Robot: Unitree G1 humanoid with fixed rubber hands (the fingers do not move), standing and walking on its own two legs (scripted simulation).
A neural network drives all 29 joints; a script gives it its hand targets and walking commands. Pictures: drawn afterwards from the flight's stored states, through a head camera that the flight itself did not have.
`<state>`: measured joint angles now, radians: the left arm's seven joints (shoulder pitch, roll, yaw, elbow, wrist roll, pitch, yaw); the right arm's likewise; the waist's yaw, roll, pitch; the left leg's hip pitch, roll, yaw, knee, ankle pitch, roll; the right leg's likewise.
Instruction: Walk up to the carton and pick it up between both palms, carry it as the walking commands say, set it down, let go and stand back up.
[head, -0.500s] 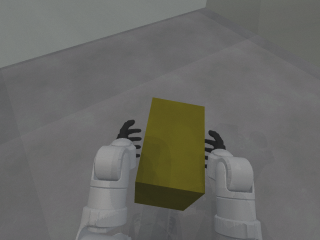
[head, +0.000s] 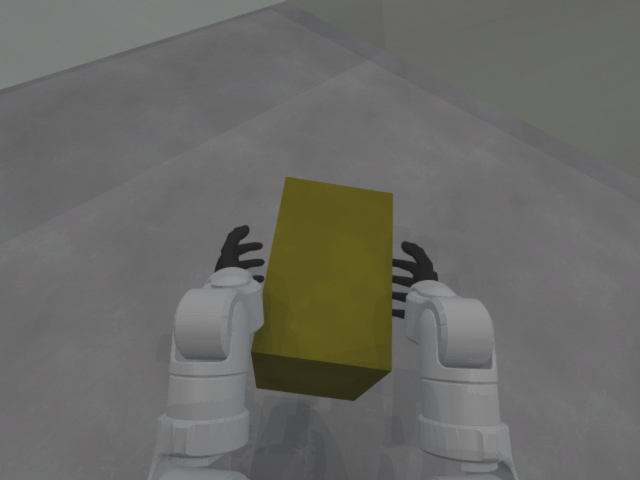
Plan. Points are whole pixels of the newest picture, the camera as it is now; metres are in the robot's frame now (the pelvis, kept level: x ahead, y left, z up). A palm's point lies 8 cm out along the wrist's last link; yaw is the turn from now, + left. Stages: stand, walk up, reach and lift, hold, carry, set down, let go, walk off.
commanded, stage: carry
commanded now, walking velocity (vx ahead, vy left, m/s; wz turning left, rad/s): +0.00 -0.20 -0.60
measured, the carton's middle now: (321, 295) +0.36 +0.03 +0.00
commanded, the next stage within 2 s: none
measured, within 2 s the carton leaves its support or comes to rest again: neither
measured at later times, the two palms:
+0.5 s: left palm (386, 349) +0.27 -0.04 +0.07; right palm (604, 430) +0.20 -0.26 +0.08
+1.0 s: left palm out of the picture +0.13 -0.28 +0.07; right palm out of the picture -0.01 -0.45 +0.06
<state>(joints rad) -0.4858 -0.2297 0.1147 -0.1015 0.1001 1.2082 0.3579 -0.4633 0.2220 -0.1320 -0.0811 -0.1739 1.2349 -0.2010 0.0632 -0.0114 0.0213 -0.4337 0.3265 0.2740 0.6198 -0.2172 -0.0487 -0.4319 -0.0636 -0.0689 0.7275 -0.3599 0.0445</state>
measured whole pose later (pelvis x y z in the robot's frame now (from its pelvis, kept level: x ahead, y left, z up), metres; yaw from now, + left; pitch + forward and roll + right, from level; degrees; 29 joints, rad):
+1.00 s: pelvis -0.19 -0.17 +0.00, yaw -31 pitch +2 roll +0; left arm -0.49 -0.23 0.13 0.02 0.12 1.17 0.20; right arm -0.41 0.20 -0.12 -0.11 -0.06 1.27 -0.40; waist -0.08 0.05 0.06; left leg -0.57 0.11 0.12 1.15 -0.48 -0.11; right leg -0.37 -0.02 -0.04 0.55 -0.22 -0.01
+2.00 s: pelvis -0.28 +0.16 -0.02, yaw -4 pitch +5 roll -3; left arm -0.43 -0.21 0.13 -0.11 0.11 1.19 0.24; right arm -0.41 0.20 -0.08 -0.13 -0.12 1.22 -0.23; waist 0.02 0.01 0.01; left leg -0.64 -0.06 -0.02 1.13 -0.40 -0.08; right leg -0.31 -0.12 -0.09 0.66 -0.41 0.09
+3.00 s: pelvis -0.35 +0.58 -0.01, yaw +31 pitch +7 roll +0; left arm -0.49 -0.23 0.13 -0.09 0.11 1.19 0.32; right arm -0.52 0.24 -0.15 -0.10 -0.18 1.23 -0.27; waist 0.03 0.04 0.04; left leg -0.48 -0.20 -0.06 0.57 -0.20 0.14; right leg -0.56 -0.02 -0.08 0.87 -0.48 0.04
